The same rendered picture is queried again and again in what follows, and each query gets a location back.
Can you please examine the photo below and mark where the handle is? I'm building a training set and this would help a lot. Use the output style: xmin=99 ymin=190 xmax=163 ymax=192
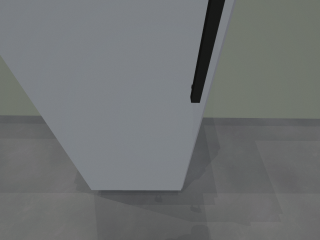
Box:
xmin=190 ymin=0 xmax=225 ymax=103

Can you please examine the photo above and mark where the fridge door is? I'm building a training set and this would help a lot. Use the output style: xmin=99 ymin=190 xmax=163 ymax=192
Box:
xmin=0 ymin=0 xmax=234 ymax=191

